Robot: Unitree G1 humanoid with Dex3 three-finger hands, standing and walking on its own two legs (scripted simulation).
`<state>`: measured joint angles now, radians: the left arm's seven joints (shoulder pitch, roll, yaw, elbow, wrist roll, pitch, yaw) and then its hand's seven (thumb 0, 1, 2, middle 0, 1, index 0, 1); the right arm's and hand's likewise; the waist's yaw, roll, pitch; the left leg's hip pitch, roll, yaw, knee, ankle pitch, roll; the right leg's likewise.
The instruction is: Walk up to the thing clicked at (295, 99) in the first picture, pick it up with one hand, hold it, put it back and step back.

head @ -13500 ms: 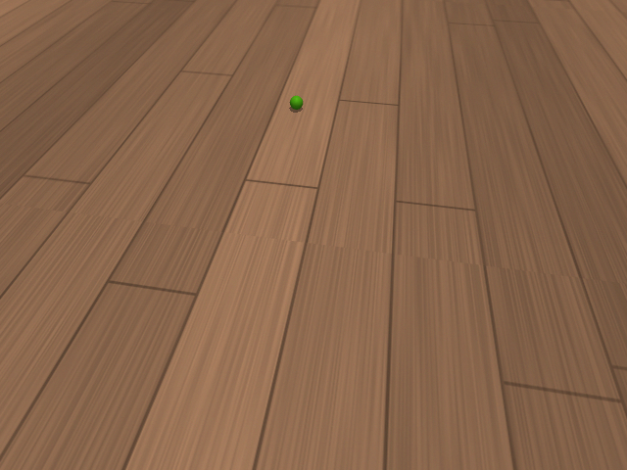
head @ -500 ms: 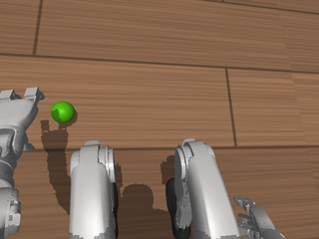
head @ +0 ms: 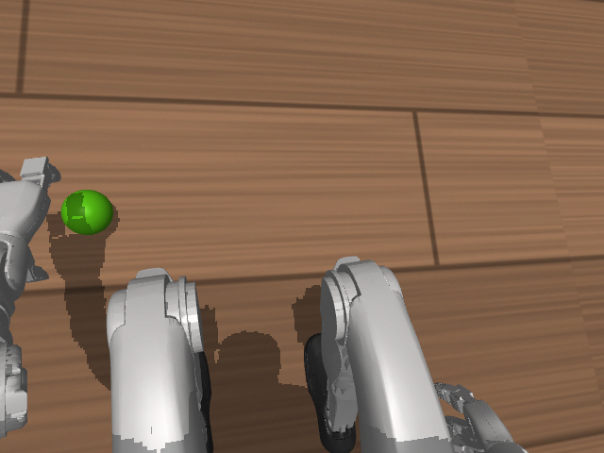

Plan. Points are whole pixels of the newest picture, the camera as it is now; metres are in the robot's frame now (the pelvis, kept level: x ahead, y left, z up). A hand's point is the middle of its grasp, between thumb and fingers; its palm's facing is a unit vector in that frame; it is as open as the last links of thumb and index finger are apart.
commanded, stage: rise first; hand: left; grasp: from above
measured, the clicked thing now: (87, 212) +0.44 +0.32 -0.30
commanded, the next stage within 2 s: approach in 1.78 s
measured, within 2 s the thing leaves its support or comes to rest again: neither
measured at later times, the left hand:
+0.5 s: hand (39, 231) +0.39 +0.34 -0.19, palm faces -0.44 -0.11 -0.89, open 14.1 cm
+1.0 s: hand (38, 222) +0.40 +0.34 -0.20, palm faces -0.44 -0.11 -0.89, open 14.1 cm
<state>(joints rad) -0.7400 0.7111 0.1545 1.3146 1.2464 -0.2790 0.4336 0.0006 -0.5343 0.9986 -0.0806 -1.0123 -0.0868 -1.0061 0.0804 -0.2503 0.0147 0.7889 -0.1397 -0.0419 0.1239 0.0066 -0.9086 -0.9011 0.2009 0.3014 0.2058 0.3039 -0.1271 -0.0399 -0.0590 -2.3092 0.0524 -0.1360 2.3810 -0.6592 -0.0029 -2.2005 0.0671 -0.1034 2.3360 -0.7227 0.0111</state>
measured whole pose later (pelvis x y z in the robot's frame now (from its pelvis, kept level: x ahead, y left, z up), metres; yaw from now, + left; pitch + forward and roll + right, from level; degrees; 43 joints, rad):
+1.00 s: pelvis +0.00 +0.00 -0.02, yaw -1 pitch +31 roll -8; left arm -0.81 0.79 0.18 1.41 1.27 -0.28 0.46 0.00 -0.54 1.01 -0.09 -1.03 -0.09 -1.03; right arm 0.08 -0.26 0.08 0.78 -0.17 -0.06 0.14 0.01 -0.91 -0.90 0.20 0.30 0.21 0.30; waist -0.18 -0.06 -0.02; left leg -2.35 0.05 -0.16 2.45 -0.66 -0.01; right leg -2.23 0.07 -0.13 2.38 -0.72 0.01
